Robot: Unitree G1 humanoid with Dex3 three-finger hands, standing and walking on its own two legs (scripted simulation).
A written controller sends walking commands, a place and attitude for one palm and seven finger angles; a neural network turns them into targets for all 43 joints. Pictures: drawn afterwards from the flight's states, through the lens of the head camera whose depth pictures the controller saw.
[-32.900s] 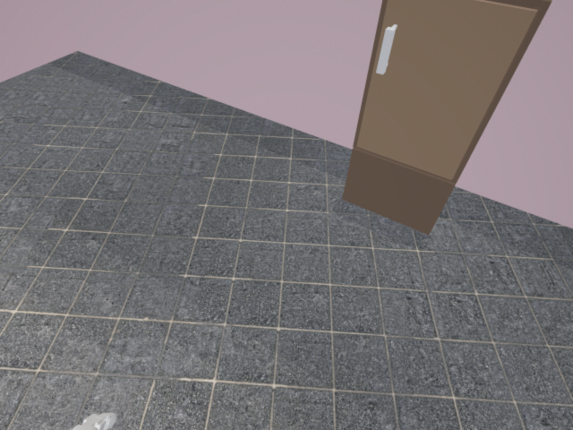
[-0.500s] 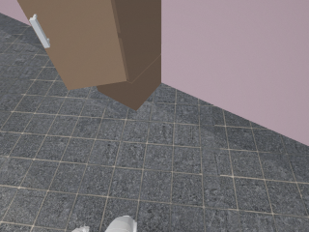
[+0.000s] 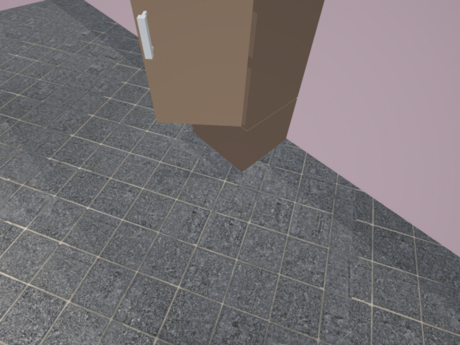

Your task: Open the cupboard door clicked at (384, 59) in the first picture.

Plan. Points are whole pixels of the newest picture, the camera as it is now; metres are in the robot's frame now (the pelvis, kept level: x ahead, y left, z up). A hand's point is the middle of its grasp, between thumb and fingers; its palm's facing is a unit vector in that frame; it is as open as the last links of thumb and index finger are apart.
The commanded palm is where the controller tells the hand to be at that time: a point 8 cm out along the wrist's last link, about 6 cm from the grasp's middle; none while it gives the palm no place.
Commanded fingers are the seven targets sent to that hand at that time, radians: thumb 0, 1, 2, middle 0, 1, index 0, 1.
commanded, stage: take the last steps up to it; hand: left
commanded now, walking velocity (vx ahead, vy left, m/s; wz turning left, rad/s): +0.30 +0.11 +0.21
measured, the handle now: (147, 35) +1.02 +0.37 +0.00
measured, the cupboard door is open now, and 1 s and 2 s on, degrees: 45 45 45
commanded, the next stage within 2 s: come to a stop and stand still in 1.34 s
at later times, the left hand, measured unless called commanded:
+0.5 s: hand out of the picture +0.00 +0.16 -0.17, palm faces +0.24 -0.96 -0.17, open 7.4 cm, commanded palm none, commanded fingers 0.00 0.90 0.90 -0.20 -0.30 -0.20 -0.30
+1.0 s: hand (115, 234) +0.36 +0.30 -0.15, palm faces +0.09 -0.98 -0.19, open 7.4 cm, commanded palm none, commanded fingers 0.00 0.90 0.90 -0.20 -0.30 -0.20 -0.30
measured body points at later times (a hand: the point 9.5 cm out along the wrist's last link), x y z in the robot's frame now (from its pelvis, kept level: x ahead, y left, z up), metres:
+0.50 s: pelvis +0.11 +0.03 -0.01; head +0.15 +0.03 +0.44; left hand -0.01 +0.22 -0.15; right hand +0.20 -0.21 -0.16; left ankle +0.20 +0.18 -0.70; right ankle +0.00 -0.12 -0.74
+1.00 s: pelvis +0.26 +0.11 +0.00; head +0.28 +0.11 +0.45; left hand +0.35 +0.35 -0.14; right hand +0.25 -0.12 -0.16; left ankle +0.22 +0.18 -0.74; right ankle +0.35 -0.02 -0.70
